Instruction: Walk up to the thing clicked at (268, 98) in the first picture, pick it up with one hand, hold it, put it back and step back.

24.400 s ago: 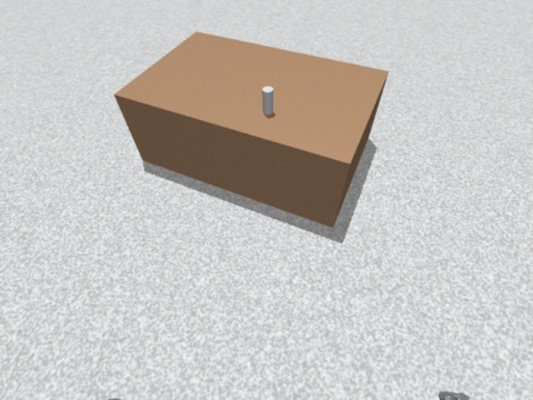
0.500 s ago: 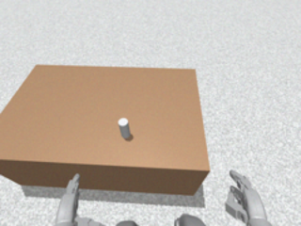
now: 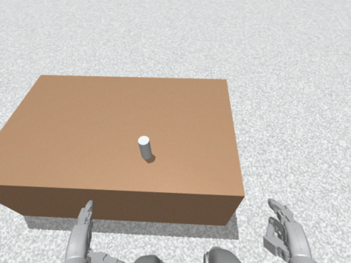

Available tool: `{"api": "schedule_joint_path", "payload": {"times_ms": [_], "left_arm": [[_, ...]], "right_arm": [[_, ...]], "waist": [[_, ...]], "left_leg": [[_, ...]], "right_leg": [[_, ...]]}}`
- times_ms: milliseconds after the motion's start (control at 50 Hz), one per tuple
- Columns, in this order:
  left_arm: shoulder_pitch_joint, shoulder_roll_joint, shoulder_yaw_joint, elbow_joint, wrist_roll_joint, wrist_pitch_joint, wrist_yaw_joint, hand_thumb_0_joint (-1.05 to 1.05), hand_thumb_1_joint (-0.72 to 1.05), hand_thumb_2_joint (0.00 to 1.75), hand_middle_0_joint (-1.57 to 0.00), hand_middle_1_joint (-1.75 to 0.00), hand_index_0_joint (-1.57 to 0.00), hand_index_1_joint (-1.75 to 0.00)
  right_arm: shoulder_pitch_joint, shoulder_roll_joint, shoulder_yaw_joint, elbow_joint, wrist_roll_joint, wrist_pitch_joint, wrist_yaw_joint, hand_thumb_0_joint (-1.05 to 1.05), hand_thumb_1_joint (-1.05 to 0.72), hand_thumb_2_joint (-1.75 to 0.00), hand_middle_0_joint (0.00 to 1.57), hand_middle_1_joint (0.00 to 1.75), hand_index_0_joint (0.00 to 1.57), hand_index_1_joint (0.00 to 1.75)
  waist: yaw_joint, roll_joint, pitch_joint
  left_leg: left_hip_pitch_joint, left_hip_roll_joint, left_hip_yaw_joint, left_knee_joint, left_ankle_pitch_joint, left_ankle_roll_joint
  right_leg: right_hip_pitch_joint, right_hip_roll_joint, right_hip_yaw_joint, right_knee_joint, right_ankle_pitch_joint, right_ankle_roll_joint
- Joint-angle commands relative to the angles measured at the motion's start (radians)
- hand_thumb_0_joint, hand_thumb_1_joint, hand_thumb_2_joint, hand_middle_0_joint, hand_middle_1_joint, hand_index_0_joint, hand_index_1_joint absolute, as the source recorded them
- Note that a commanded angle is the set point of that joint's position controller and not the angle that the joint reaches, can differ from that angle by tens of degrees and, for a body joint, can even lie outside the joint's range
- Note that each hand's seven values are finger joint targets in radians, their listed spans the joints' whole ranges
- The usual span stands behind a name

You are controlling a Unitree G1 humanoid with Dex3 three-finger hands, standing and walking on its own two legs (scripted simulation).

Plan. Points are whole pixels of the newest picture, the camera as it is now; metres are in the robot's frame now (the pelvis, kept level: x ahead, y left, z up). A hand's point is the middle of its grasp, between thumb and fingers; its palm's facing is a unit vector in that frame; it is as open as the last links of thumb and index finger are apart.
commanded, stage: home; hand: left
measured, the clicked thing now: (145, 148) +0.56 +0.15 -0.25
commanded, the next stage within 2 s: stand in 1.14 s
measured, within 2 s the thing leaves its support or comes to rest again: neither
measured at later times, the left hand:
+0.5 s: hand (104, 235) +0.18 +0.19 -0.06, palm faces +0.11 -0.97 -0.23, open 17.2 cm
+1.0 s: hand (104, 237) +0.18 +0.19 -0.06, palm faces +0.10 -0.95 -0.28, open 17.5 cm
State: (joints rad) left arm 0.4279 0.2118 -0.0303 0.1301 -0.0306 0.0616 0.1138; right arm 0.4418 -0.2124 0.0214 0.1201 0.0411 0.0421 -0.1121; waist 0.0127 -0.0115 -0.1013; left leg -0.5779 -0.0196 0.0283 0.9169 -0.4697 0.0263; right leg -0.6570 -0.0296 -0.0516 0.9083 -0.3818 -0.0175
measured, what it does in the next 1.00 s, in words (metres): stands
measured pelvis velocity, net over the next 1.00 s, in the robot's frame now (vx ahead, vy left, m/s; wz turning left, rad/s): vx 0.02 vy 0.01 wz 0.01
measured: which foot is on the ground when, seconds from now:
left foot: down 0.00-1.00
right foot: down 0.00-1.00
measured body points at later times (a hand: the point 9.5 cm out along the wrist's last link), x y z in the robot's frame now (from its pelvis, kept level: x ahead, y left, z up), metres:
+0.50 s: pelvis +0.01 +0.01 +0.00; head +0.04 +0.01 +0.45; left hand +0.17 +0.24 -0.04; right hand +0.18 -0.22 -0.04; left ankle +0.00 +0.10 -0.69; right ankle +0.05 -0.11 -0.69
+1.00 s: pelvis +0.02 +0.01 +0.00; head +0.04 +0.01 +0.45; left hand +0.17 +0.24 -0.04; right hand +0.17 -0.24 -0.07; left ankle +0.00 +0.10 -0.69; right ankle +0.05 -0.11 -0.69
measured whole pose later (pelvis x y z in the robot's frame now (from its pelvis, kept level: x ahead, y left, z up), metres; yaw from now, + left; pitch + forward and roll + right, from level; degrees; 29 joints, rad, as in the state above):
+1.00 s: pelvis +0.02 +0.01 +0.00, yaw +1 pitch +8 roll -1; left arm 0.46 0.22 -0.03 0.05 -0.01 0.16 0.14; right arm 0.31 -0.22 0.02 0.48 0.03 -0.05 -0.15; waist -0.02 0.01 -0.09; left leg -0.56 -0.01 0.00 0.92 -0.50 0.03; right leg -0.61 -0.02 -0.08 0.87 -0.40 -0.01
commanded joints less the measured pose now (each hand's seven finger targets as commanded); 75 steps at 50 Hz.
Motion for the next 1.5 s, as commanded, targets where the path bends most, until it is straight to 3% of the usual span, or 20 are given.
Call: {"api": "schedule_joint_path", "payload": {"times_ms": [0, 180, 220, 260, 420, 460, 520, 540, 560, 580, 620, 640, 780, 820, 1220, 1280, 1300, 1360, 1440, 1480], "left_arm": [[-0.048, 0.107, 0.065, -0.18, 0.003, -0.056, 0.008, 0.0, -0.49, 0.09, -0.06, -0.06, -0.06, -0.06], [-0.034, 0.092, 0.057, -0.194, 0.001, -0.045, 0.003, 0.0, -0.51, 0.08, -0.06, -0.06, -0.06, -0.06], [-0.023, 0.103, 0.069, -0.188, 0.001, -0.045, 0.001, 0.0, -0.52, 0.07, -0.05, -0.06, -0.05, -0.06], [-0.025, 0.096, 0.059, -0.197, 0.001, -0.046, -0.001, 0.0, -0.49, 0.09, -0.06, -0.06, -0.06, -0.06], [-0.03, 0.103, 0.066, -0.199, -0.001, -0.044, -0.003, 0.0, -0.5, 0.08, -0.06, -0.06, -0.06, -0.06], [-0.035, 0.09, 0.049, -0.216, -0.001, -0.043, -0.004, 0.0, -0.5, 0.08, -0.06, -0.06, -0.06, -0.06], [-0.004, 0.1, 0.066, -0.201, 0.0, -0.038, -0.006, 0.0, -0.53, 0.06, -0.05, -0.06, -0.05, -0.06], [-0.026, 0.092, 0.049, -0.213, 0.001, -0.037, -0.007, 0.0, -0.5, 0.08, -0.06, -0.06, -0.06, -0.06], [-0.027, 0.09, 0.052, -0.205, 0.0, -0.037, -0.007, 0.0, -0.5, 0.08, -0.06, -0.06, -0.06, -0.06], [0.012, 0.172, 0.143, -0.24, 0.01, -0.031, 0.016, 0.0, -0.58, 0.04, -0.05, -0.05, -0.05, -0.05], [0.047, 0.088, 0.042, -0.236, 0.012, -0.012, 0.008, 0.0, -0.57, 0.04, -0.05, -0.05, -0.05, -0.05], [0.025, 0.08, 0.035, -0.26, 0.008, -0.008, 0.014, 0.0, -0.57, 0.04, -0.05, -0.05, -0.05, -0.05], [0.012, 0.125, 0.074, -0.274, 0.014, 0.018, 0.032, 0.0, -0.55, 0.06, -0.05, -0.05, -0.05, -0.05], [0.022, 0.104, 0.049, -0.256, 0.017, 0.029, 0.033, 0.0, -0.57, 0.04, -0.05, -0.05, -0.05, -0.05], [-0.009, 0.1, 0.054, -0.241, 0.027, 0.081, 0.04, 0.0, -0.57, 0.04, -0.05, -0.05, -0.05, -0.05], [-0.016, 0.109, 0.063, -0.257, 0.026, 0.083, 0.04, 0.0, -0.33, 0.28, -0.2, -0.29, -0.2, -0.29], [-0.139, 0.235, 0.116, 0.094, 0.122, 0.008, -0.016, 0.0, -0.25, 0.36, -0.2, -0.3, -0.2, -0.3], [-0.107, 0.246, 0.105, 0.248, 0.113, -0.067, -0.07, 0.0, -0.01, 0.6, -0.2, -0.3, -0.2, -0.3], [-0.197, 0.251, 0.094, 0.396, 0.086, -0.096, -0.089, 0.0, 0.31, 0.9, -0.2, -0.3, -0.2, -0.3], [-0.227, 0.264, 0.095, 0.471, 0.085, -0.101, -0.09, 0.0, 0.47, 0.9, -0.2, -0.3, -0.2, -0.3]], "right_arm": [[-0.02, -0.089, -0.044, -0.166, 0.0, -0.063, -0.008, 0.0, -0.9, -0.9, 0.2, 0.3, 0.2, 0.3], [-0.027, -0.125, -0.073, -0.188, -0.005, -0.068, -0.009, 0.0, -0.9, -0.9, 0.2, 0.3, 0.2, 0.3], [-0.014, -0.079, -0.032, -0.154, -0.003, -0.061, -0.003, 0.0, -0.9, -0.9, 0.2, 0.3, 0.2, 0.3], [-0.027, -0.111, -0.068, -0.184, -0.004, -0.062, -0.006, 0.0, -0.9, -0.9, 0.2, 0.3, 0.2, 0.3], [-0.025, -0.095, -0.05, -0.17, -0.001, -0.062, -0.002, 0.0, -0.9, -0.9, 0.2, 0.3, 0.2, 0.3], [-0.025, -0.127, -0.078, -0.184, -0.003, -0.065, -0.005, 0.0, -0.9, -0.9, 0.2, 0.3, 0.2, 0.3], [-0.01, -0.089, -0.042, -0.169, -0.003, -0.062, 0.0, 0.0, -0.9, -0.9, 0.2, 0.3, 0.2, 0.3], [-0.017, -0.114, -0.065, -0.185, -0.002, -0.066, -0.002, 0.0, -0.9, -0.9, 0.2, 0.3, 0.2, 0.3], [-0.018, -0.118, -0.066, -0.189, -0.003, -0.066, -0.002, 0.0, -0.9, -0.9, 0.2, 0.3, 0.2, 0.3], [-0.07, -0.15, -0.06, 0.069, -0.002, -0.06, -0.011, 0.0, -0.9, -0.9, 0.2, 0.3, 0.2, 0.3], [-0.078, -0.135, -0.05, 0.024, 0.002, -0.078, -0.017, 0.0, -0.9, -0.9, 0.2, 0.3, 0.2, 0.3], [-0.096, -0.131, -0.048, 0.042, 0.002, -0.085, -0.021, 0.0, -0.9, -0.9, 0.2, 0.3, 0.2, 0.3], [-0.159, -0.135, -0.052, 0.151, -0.005, -0.115, -0.036, 0.0, -0.9, -0.9, 0.2, 0.3, 0.2, 0.3], [-0.176, -0.133, -0.05, 0.171, -0.007, -0.129, -0.037, 0.0, -0.9, -0.9, 0.2, 0.3, 0.2, 0.3], [-0.218, -0.121, -0.037, 0.244, -0.019, -0.2, -0.055, 0.0, -0.9, -0.9, 0.2, 0.3, 0.2, 0.3], [-0.226, -0.124, -0.039, 0.248, -0.019, -0.203, -0.057, 0.0, -0.9, -0.9, 0.2, 0.3, 0.2, 0.3], [-0.262, -0.247, -0.078, 0.452, -0.145, -0.147, 0.002, 0.0, -0.9, -0.9, 0.2, 0.3, 0.2, 0.3], [-0.255, -0.244, -0.091, 0.494, -0.128, -0.111, 0.052, 0.0, -0.9, -0.9, 0.2, 0.3, 0.2, 0.3], [-0.274, -0.238, -0.096, 0.558, -0.095, -0.105, 0.086, 0.0, -0.9, -0.9, 0.2, 0.3, 0.2, 0.3], [-0.271, -0.237, -0.095, 0.606, -0.097, -0.097, 0.094, 0.0, -0.9, -0.9, 0.2, 0.3, 0.2, 0.3]], "waist": [[-0.001, 0.003, -0.066], [-0.002, 0.017, -0.107], [0.015, 0.026, -0.093], [0.005, 0.013, -0.119], [0.005, 0.012, -0.079], [0.0, 0.024, -0.1], [0.01, 0.019, -0.125], [-0.001, 0.011, -0.115], [-0.003, 0.028, -0.119], [0.001, 0.03, -0.114], [-0.025, 0.007, -0.097], [-0.027, 0.022, -0.095], [-0.029, 0.036, -0.114], [-0.031, 0.029, -0.086], [-0.036, 0.027, -0.066], [-0.033, 0.047, -0.091], [0.002, 0.04, 0.024], [0.006, 0.033, -0.019], [-0.003, -0.02, 0.002], [-0.012, -0.017, 0.038]], "left_leg": [[-0.042, 0.008, -0.021, -0.191, 0.077, -0.002], [-0.017, 0.013, -0.029, -0.178, 0.202, -0.017], [-0.027, 0.013, -0.032, -0.179, 0.209, -0.019], [-0.014, 0.013, -0.03, -0.175, 0.224, -0.02], [-0.033, 0.01, -0.029, -0.184, 0.149, -0.012], [-0.018, 0.017, -0.043, -0.191, 0.177, -0.02], [-0.009, 0.014, -0.037, -0.168, 0.268, -0.024], [-0.005, 0.017, -0.037, -0.173, 0.269, -0.025], [-0.003, 0.015, -0.037, -0.168, 0.28, -0.027], [0.0, 0.026, -0.086, -0.155, 0.258, -0.03], [0.003, 0.022, -0.076, -0.158, 0.245, -0.024], [0.011, 0.022, -0.069, -0.158, 0.238, -0.023], [0.014, 0.017, -0.055, -0.138, 0.258, -0.015], [0.013, 0.023, -0.065, -0.155, 0.243, -0.018], [0.027, 0.013, -0.047, -0.173, 0.177, -0.007], [0.036, 0.019, -0.062, -0.179, 0.209, -0.015], [0.098, 0.07, -0.137, -0.218, 0.295, 0.018], [0.135, 0.077, -0.165, -0.241, 0.275, 0.047], [0.207, 0.058, -0.141, -0.29, 0.221, 0.028], [0.23, 0.055, -0.144, -0.332, 0.191, 0.027]], "right_leg": [[0.135, 0.014, 0.017, -0.149, 0.039, 0.002], [0.153, 0.017, 0.011, -0.12, 0.129, -0.007], [0.146, 0.016, 0.01, -0.118, 0.128, -0.009], [0.163, 0.016, 0.011, -0.116, 0.144, -0.009], [0.145, 0.012, 0.014, -0.135, 0.088, -0.003], [0.145, 0.014, 0.011, -0.119, 0.108, -0.006], [0.164, 0.016, 0.007, -0.106, 0.174, -0.011], [0.154, 0.018, 0.006, -0.106, 0.174, -0.01], [0.163, 0.015, 0.007, -0.104, 0.185, -0.011], [0.173, 0.024, -0.002, -0.103, 0.187, -0.007], [0.167, 0.022, 0.003, -0.115, 0.187, -0.006], [0.163, 0.022, 0.004, -0.119, 0.187, -0.005], [0.194, 0.02, -0.002, -0.144, 0.206, -0.005], [0.181, 0.024, -0.011, -0.141, 0.185, -0.005], [0.199, 0.024, -0.008, -0.195, 0.137, 0.0], [0.206, 0.026, -0.015, -0.181, 0.157, -0.005], [0.281, -0.055, 0.095, -0.194, 0.14, -0.07], [0.346, -0.069, 0.116, -0.224, 0.183, -0.082], [0.345, -0.094, 0.135, -0.327, 0.176, -0.064], [0.342, -0.1, 0.145, -0.377, 0.108, -0.055]]}}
